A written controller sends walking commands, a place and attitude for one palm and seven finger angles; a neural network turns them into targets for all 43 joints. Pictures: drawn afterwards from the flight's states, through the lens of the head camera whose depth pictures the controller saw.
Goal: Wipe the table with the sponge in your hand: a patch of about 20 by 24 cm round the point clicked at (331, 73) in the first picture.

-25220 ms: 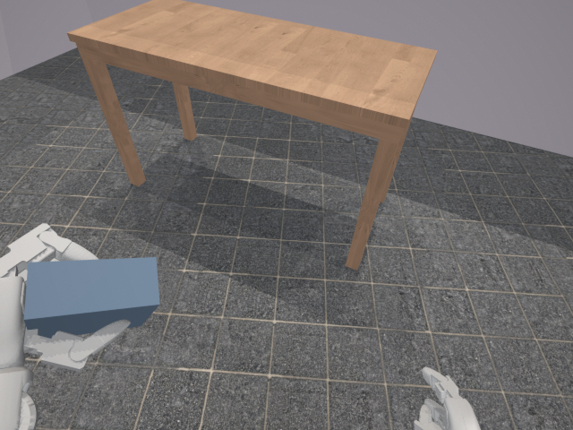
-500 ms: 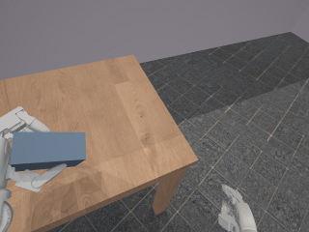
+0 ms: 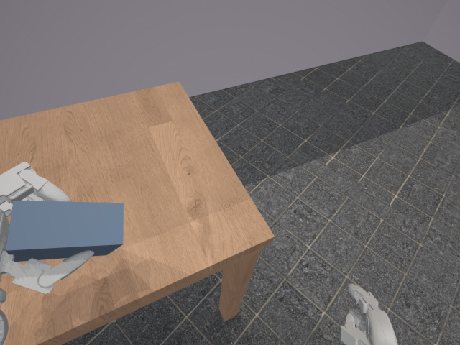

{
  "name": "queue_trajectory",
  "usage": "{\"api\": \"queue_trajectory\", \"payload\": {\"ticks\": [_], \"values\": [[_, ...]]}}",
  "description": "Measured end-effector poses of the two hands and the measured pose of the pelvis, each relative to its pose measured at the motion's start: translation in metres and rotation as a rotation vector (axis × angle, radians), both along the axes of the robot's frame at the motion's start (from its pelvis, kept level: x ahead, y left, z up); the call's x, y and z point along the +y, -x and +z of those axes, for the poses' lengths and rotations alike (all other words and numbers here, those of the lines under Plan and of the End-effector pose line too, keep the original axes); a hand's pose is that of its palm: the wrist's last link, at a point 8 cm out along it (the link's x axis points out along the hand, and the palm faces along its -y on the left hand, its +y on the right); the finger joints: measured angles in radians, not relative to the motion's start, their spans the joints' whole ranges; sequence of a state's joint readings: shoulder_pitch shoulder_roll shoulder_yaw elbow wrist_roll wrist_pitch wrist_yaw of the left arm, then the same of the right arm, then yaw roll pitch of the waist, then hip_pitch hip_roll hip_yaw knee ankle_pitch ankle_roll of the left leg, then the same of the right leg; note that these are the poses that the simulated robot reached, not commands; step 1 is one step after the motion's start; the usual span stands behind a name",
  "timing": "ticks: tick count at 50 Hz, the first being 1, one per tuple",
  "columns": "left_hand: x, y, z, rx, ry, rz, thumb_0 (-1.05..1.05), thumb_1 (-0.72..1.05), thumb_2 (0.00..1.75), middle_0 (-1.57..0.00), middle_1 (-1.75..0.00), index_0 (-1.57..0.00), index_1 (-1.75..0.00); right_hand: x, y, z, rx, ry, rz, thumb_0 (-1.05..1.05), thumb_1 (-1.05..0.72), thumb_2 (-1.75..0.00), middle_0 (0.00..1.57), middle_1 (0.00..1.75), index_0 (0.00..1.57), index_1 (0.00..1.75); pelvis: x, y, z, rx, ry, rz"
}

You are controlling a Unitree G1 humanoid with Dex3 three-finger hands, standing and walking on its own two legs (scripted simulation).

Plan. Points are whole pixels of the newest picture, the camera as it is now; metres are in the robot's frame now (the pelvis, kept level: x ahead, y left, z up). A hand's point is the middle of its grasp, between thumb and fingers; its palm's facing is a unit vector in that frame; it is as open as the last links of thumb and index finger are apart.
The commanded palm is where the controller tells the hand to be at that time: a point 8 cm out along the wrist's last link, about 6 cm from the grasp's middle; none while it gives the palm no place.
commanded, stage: shuffle to correct the standing spot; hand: left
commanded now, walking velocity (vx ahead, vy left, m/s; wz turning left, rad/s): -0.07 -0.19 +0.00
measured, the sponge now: (83, 232) +0.23 +0.21 +0.14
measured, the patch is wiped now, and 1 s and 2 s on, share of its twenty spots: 0.00 0.00 0.00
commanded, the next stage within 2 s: none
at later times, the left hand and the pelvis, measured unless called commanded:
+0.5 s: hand (40, 236) +0.21 +0.24 +0.16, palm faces +0.31 -0.86 -0.41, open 9.5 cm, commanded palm +0.15 +0.28 +0.18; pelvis -0.01 +0.00 +0.00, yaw +0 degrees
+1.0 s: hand (41, 236) +0.21 +0.24 +0.16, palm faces +0.31 -0.85 -0.42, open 9.5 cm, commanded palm +0.15 +0.28 +0.18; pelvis +0.00 +0.00 +0.00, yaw +1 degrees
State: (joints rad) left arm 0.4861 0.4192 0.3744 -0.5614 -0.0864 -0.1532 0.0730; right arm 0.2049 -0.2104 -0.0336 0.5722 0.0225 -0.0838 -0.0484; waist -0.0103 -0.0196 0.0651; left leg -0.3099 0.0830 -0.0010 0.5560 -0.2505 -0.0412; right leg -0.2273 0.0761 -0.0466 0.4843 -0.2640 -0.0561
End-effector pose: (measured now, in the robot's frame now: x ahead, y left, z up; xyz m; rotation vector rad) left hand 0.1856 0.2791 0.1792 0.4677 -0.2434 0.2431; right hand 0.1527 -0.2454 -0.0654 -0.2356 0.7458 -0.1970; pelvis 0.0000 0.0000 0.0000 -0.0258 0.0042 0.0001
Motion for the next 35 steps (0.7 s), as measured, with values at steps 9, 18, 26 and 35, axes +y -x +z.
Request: {"api": "queue_trajectory", "payload": {"ticks": [9, 18, 26, 35], "values": [[0.006, 0.005, 0.002, 0.009, -0.024, 0.007, -0.01, -0.44, 1.04, -0.79, -1.38, -0.80, -1.38, 0.017, -0.001, -0.002, 0.003, -0.030, 0.035, 0.01, -0.90, -0.90, 0.21, 0.30, 0.20, 0.30, 0.003, 0.004, 0.001, 0.004, 0.001, 0.001], [0.004, 0.012, 0.002, 0.008, -0.013, 0.018, -0.01, -0.45, 1.04, -0.79, -1.38, -0.80, -1.38, 0.025, -0.005, -0.003, -0.008, -0.050, 0.060, 0.01, -0.90, -0.90, 0.21, 0.30, 0.20, 0.30, 0.001, 0.006, 0.001, -0.001, 0.003, 0.005], [0.004, 0.011, 0.001, 0.000, 0.001, 0.029, -0.01, -0.45, 1.04, -0.79, -1.38, -0.80, -1.38, 0.018, -0.003, -0.001, -0.007, -0.037, 0.049, 0.01, -0.90, -0.90, 0.21, 0.30, 0.20, 0.30, 0.000, 0.006, 0.001, -0.003, 0.003, 0.008], [0.000, 0.008, 0.003, 0.002, -0.013, 0.014, -0.01, -0.45, 1.04, -0.79, -1.38, -0.80, -1.38, 0.011, -0.001, -0.001, 0.002, -0.031, 0.034, 0.01, -0.90, -0.90, 0.21, 0.30, 0.20, 0.30, -0.002, 0.005, 0.002, -0.004, 0.004, 0.012]]}}
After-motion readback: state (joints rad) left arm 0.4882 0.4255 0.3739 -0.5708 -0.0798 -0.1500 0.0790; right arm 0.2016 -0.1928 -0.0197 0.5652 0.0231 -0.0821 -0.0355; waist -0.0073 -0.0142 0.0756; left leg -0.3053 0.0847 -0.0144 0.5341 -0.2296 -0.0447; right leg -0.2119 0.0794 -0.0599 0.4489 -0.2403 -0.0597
